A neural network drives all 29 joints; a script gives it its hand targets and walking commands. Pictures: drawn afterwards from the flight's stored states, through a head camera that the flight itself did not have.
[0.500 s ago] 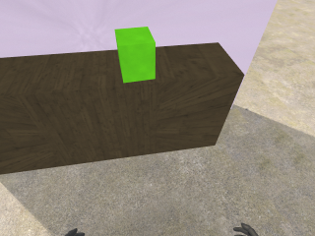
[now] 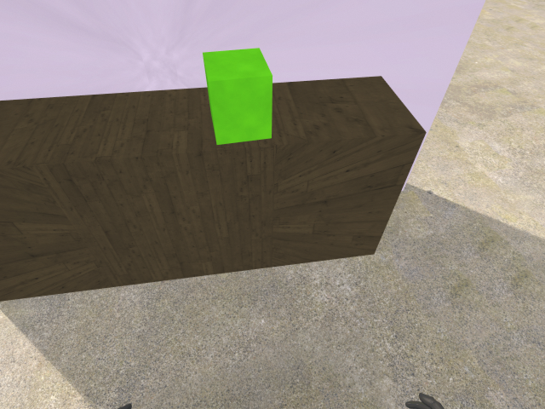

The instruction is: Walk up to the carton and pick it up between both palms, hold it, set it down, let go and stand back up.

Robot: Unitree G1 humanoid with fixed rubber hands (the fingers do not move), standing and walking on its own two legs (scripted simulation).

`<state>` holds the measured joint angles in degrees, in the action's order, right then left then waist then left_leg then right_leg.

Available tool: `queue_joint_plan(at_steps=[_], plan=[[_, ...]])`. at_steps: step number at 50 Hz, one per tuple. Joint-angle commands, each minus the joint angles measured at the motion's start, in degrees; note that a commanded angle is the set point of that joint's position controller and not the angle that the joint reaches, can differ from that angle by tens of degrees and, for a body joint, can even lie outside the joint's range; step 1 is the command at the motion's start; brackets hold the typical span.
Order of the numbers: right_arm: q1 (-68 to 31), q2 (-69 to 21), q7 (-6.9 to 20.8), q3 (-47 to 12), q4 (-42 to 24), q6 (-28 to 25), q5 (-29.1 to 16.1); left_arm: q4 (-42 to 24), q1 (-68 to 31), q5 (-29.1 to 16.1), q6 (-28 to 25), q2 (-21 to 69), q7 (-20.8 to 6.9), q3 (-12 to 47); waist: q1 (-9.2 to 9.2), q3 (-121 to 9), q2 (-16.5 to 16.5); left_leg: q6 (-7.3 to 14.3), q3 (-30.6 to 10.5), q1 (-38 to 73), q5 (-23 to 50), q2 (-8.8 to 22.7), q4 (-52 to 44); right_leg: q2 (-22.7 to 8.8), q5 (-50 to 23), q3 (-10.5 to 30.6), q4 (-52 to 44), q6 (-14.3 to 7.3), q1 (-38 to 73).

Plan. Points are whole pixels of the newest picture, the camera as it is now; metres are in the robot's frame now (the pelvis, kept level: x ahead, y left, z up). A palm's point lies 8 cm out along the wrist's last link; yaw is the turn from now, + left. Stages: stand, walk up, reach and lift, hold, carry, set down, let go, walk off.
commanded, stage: stand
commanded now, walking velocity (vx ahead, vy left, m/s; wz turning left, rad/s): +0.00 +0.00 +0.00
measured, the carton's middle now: (238, 96) +0.93 +0.09 -0.01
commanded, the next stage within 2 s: walk up in 0.34 s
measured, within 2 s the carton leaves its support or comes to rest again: neither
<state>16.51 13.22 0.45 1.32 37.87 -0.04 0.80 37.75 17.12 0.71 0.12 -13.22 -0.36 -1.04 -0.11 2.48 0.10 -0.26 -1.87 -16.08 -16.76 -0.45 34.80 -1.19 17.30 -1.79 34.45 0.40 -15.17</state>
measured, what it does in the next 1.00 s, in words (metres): walks ahead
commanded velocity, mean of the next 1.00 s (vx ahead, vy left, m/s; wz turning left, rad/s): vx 0.00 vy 0.00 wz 0.00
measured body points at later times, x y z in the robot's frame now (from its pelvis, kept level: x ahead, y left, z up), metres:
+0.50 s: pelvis +0.00 +0.00 +0.00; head +0.01 +0.00 +0.45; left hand +0.10 +0.25 -0.11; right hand +0.11 -0.25 -0.11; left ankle +0.02 +0.12 -0.73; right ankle +0.01 -0.12 -0.73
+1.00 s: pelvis +0.10 +0.01 +0.00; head +0.12 +0.03 +0.45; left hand +0.18 +0.27 -0.12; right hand +0.12 -0.26 -0.11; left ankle +0.05 +0.12 -0.73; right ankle +0.23 -0.13 -0.69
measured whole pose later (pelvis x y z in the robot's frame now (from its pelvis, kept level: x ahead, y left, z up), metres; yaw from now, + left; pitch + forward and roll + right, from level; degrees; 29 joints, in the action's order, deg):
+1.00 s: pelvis +0.10 +0.01 +0.00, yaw +7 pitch -3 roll +1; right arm 29.6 14.1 0.0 2.7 41.4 -3.2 3.0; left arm 37.8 18.5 2.8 0.6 -16.1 -2.7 -2.5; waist 3.0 4.5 -3.7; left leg 0.8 -2.2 -6.8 -20.3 -2.0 30.1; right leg -5.9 16.3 -1.0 49.7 1.1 -30.9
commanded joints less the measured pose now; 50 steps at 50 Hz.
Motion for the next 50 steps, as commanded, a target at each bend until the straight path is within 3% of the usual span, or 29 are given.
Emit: queue_joint_plan(at_steps=[1, 26, 27, 29, 31, 32, 33, 34, 35, 36, 37, 38, 39, 41, 43, 44, 46, 48, 50], plan=[[-0.7, 7.3, -0.4, 2.2, -5.8, -1.5, 0.0, -5.3, -0.4, 0.0, -1.5, -7.6, 0.4, -2.2, -0.01, -2.1, 0.1, 2.1, -5.1, -0.6, 4.8, 4.5, -7.2, -4.1, -3.3, 5.3, -7.2, -2.3, 0.2], [-0.1, 7.7, -0.5, 2.0, -4.3, -1.4, -0.1, -3.8, 0.6, -0.2, -1.3, -8.1, 0.5, -2.0, -0.07, -1.7, 0.2, 2.0, -5.7, -0.5, 5.5, 4.3, -7.8, -4.3, -3.1, 5.0, -8.1, -2.3, 0.8], [6.5, 7.4, 0.4, 3.7, -3.2, -1.7, 1.6, -3.9, 4.9, 2.8, -1.9, -9.2, -0.4, -4.0, -0.07, -7.8, -1.5, 4.2, -6.7, -1.6, -23.4, 1.5, -4.6, -3.6, 24.3, 3.9, -6.1, -4.3, 6.1], [3.1, 7.6, 1.2, 4.0, -4.9, -2.0, 1.7, -3.2, 8.0, 2.6, -2.5, -10.5, -0.7, -4.9, -2.7, 3.6, -2.5, 4.3, -6.9, -14.2, -23.7, 2.0, -0.1, -9.4, 32.7, 12.6, -10.6, -8.6, 3.1], [0.8, 5.3, 1.8, 3.5, -7.3, -2.5, 1.6, -2.1, 7.5, 2.9, -3.0, -14.6, -0.4, -5.8, -3.49, 8.3, -9.1, 1.4, 1.8, -19.5, -8.0, 0.3, 10.9, -19.7, 34.6, 23.7, -22.3, -14.8, 4.2], [1.0, 6.0, 1.8, 3.9, -7.5, -2.7, 2.1, -1.9, 6.0, 3.1, -3.1, -14.4, 0.0, -5.5, -3.14, 8.4, -8.0, 1.3, 0.3, -18.6, -8.6, 2.5, 12.0, -21.4, 31.1, 23.6, -22.7, -15.4, 2.4], [2.0, 6.1, 1.9, 4.3, -7.5, -3.0, 1.9, -1.4, 4.9, 3.1, -3.1, -13.9, 0.0, -5.2, -2.48, 6.9, -7.5, 1.4, 0.3, -14.0, -10.9, 2.7, 9.2, -20.0, 28.6, 19.8, -21.8, -14.3, 0.1], [5.1, 5.2, 2.2, 4.5, -7.0, -3.4, 1.5, -1.1, 2.5, 2.9, -2.7, -13.9, -0.2, -4.9, -0.46, 5.4, -7.8, 1.9, 1.3, -6.4, -9.8, 2.3, 4.3, -17.6, 27.5, 14.2, -19.3, -12.3, -3.6], [10.6, 4.7, 2.4, 5.0, -5.7, -4.0, 1.3, -1.3, -0.7, 2.3, -2.1, -13.2, -0.4, -4.3, 2.7, 3.7, -7.4, 2.8, 3.0, 6.0, -5.9, 0.3, -0.6, -13.5, 27.7, 7.1, -14.2, -9.5, -11.3], [17.3, 5.9, 2.0, 6.1, -3.6, -4.4, 1.5, -2.0, -2.2, 2.1, -1.4, -10.8, -0.5, -3.5, 5.96, 1.9, -3.0, 3.4, 1.8, 17.3, -6.3, -2.1, -3.2, -8.2, 29.4, 0.4, -3.2, -6.4, -19.1], [21.4, 11.9, 1.0, 7.7, -2.7, -4.6, 2.4, -4.3, -2.7, 1.3, -1.3, -4.8, -0.8, -1.4, 8.31, 2.6, 12.5, 7.9, -21.8, 19.2, -25.6, 9.1, -15.0, -1.1, 23.4, -8.2, 19.3, -1.4, -28.2], [23.1, 16.3, -0.1, 7.9, -2.9, -4.4, 2.8, -6.7, -1.9, 1.9, -1.1, -4.8, -1.0, -1.1, 8.19, 4.4, 12.5, 13.6, -44.6, 16.5, -33.4, 19.8, -24.3, 0.2, 20.5, 0.3, 29.1, -1.4, -32.9], [19.8, 14.9, -1.1, 7.3, -2.4, -4.0, 2.8, -6.6, -2.4, 2.1, -0.6, -8.0, -1.0, -2.0, 5.77, 7.0, 4.5, 15.9, -44.1, 12.6, -31.6, 22.0, -24.0, -3.5, 14.8, 5.0, 32.7, -1.5, -32.9], [14.2, 13.2, -1.9, 6.2, -3.7, -3.9, 3.2, -5.6, -0.5, 1.7, -0.5, -9.1, -1.1, -2.4, 3.37, 8.1, 2.1, 16.1, -34.0, 9.8, -20.1, 19.5, -21.0, -5.3, 7.0, 4.8, 34.2, -0.8, -32.0], [11.5, 11.3, -1.7, 5.0, -3.6, -4.3, 2.8, -4.7, 1.9, 2.5, -1.0, -9.4, -1.6, -2.9, 2.36, 6.1, 3.9, 14.1, -24.7, 6.7, -11.2, 16.0, -21.2, -6.2, 2.9, 4.3, 29.1, 0.6, -26.0], [11.5, 11.2, -1.5, 4.7, -3.0, -4.5, 2.6, -4.9, 2.0, 2.3, -1.0, -8.6, -1.9, -2.8, 2.33, 6.1, 6.3, 14.2, -21.6, 5.6, -4.7, 14.8, -20.7, -5.9, 2.0, 3.5, 27.0, 1.1, -24.1], [12.3, 11.0, -1.3, 4.4, -1.7, -4.8, 2.2, -5.7, 0.3, 2.0, -1.0, -7.3, -2.2, -2.6, 2.78, 6.1, 7.8, 14.1, -16.1, 5.8, 5.8, 13.3, -19.3, -5.8, 0.6, 2.2, 20.3, 1.5, -21.9], [12.9, 11.5, -0.9, 4.5, -1.0, -4.7, 2.0, -6.3, -1.4, 1.9, -1.2, -6.5, -2.4, -2.4, 3.27, 5.2, 8.3, 13.2, -12.3, 6.2, 9.1, 11.5, -17.4, -5.3, -2.0, 0.9, 13.4, 0.9, -18.8], [13.1, 12.3, -0.6, 4.6, -0.9, -4.4, 1.8, -6.8, -2.2, 2.1, -1.5, -6.1, -2.4, -2.7, 3.72, 4.1, 8.3, 12.4, -10.5, 5.0, 8.0, 11.0, -16.0, -4.0, -5.1, -0.7, 8.6, 0.0, -14.4]])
